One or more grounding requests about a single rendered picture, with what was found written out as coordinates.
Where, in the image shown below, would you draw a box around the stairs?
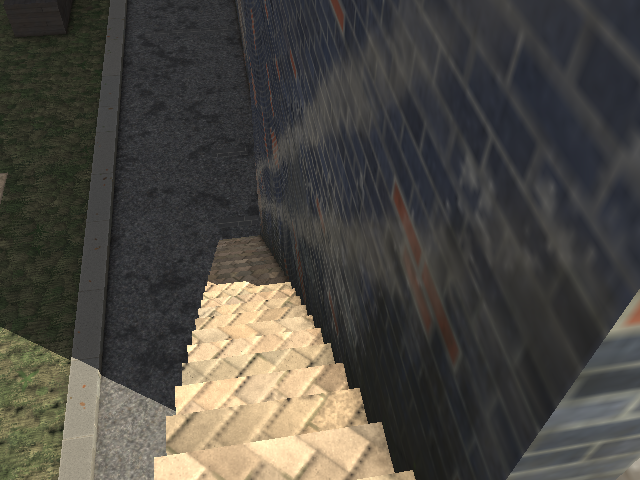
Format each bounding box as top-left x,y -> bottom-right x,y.
154,235 -> 416,480

